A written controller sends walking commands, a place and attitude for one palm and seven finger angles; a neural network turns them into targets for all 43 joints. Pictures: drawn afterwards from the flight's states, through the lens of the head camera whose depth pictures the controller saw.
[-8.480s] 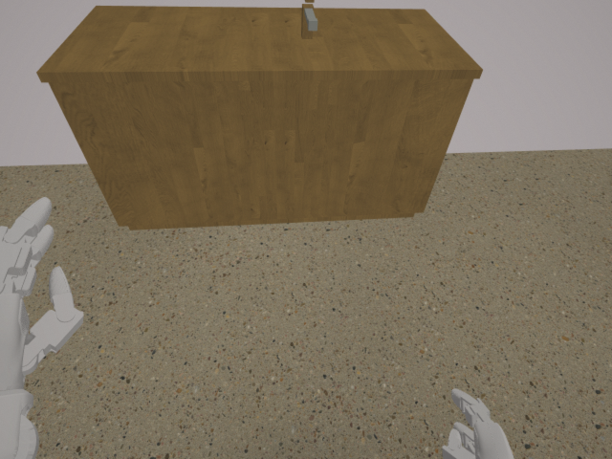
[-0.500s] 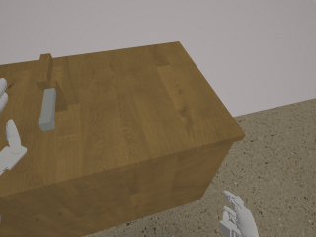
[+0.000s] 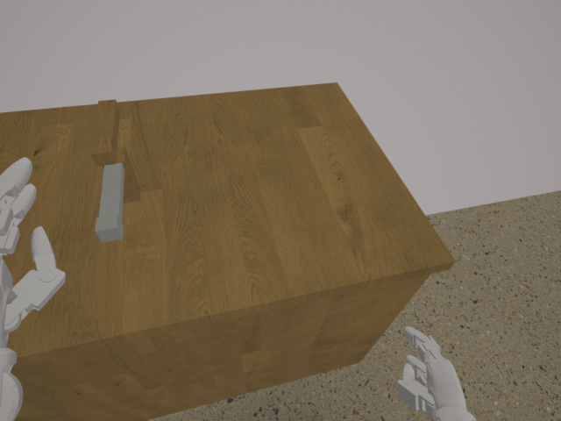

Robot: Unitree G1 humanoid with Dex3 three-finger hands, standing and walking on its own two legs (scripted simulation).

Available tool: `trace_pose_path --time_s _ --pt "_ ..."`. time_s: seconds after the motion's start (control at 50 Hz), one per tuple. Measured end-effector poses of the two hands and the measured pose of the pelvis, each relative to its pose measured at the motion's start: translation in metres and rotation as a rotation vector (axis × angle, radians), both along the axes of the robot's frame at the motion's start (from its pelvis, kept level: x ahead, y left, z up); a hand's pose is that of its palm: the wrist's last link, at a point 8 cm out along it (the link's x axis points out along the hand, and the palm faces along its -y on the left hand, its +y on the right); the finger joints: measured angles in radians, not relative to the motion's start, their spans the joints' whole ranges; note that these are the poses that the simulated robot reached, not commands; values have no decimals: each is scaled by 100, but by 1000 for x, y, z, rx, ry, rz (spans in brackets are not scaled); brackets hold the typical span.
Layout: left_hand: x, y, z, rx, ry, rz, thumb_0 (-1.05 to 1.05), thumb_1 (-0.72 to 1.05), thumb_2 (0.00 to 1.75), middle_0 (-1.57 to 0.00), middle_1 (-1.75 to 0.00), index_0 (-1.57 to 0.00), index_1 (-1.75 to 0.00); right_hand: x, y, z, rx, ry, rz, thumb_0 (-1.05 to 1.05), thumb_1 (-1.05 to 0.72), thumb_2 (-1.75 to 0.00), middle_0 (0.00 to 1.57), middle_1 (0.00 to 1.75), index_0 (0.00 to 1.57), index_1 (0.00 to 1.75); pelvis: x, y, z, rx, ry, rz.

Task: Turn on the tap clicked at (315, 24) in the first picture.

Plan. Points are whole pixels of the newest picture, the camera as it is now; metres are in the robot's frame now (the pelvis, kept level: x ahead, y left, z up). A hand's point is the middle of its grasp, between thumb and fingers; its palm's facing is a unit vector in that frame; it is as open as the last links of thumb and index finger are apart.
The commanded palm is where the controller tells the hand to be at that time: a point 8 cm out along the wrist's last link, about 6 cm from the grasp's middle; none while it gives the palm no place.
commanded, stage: come to a stop and stand still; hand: left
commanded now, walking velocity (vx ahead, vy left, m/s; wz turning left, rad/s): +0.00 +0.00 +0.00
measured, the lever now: (109, 228) +0.34 +0.28 +0.07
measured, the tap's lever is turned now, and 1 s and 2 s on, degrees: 0 0 0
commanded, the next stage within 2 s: look again from close up in 0.98 s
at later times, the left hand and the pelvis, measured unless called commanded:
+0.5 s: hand (65, 278) +0.22 +0.25 +0.15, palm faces +0.31 -0.86 -0.41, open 7.4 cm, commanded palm +0.16 +0.29 +0.17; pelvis -0.01 +0.01 +0.00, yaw -1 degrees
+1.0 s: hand (38, 265) +0.23 +0.28 +0.15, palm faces +0.37 -0.86 -0.35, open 7.4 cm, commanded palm +0.17 +0.31 +0.17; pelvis +0.01 +0.03 +0.00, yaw +0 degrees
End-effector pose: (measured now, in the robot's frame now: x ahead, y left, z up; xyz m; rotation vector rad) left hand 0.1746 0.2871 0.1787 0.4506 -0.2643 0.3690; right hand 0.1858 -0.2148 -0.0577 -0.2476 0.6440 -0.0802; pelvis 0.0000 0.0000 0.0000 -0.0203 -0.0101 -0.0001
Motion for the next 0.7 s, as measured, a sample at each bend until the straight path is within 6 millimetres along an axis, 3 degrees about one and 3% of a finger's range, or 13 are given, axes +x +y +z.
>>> trace_pose_path --time_s 0.26,0.32,0.36,0.52,0.6,0.7 --pt "-7 1 -6 -44 39 45 2 89 90 -21 -30 -21 -30 -23 2 -14 20 74 -5 1 -91 -90 20 30 20 30 -5 0 3 0 -2 8" --pt "7 23 16 123 -41 41 2 88 90 -22 -30 -21 -30 -30 1 -19 -4 100 39 1 -91 -90 20 30 20 30 -12 -4 0 -6 12 13" --pt "13 35 19 100 -76 63 2 88 90 -21 -30 -21 -30 -35 0 -20 14 101 35 1 -91 -90 20 30 20 30 -15 -2 0 -4 9 -3" --pt "6 2 -14 24 47 -108 2 89 90 -21 -30 -20 -30 -47 -3 -15 20 69 -43 1 -91 -90 20 30 20 30 -8 14 0 4 9 -18" --pt "5 16 -18 36 47 -90 2 88 90 -22 -30 -21 -30 -46 2 -14 -9 95 -29 1 -91 -90 20 30 20 30 -4 15 -1 5 10 -2" --pt "9 33 -5 32 -44 -23 2 88 90 -22 -30 -21 -30 -29 14 -12 -15 85 19 1 -91 -90 20 30 20 30 2 18 -1 1 7 8"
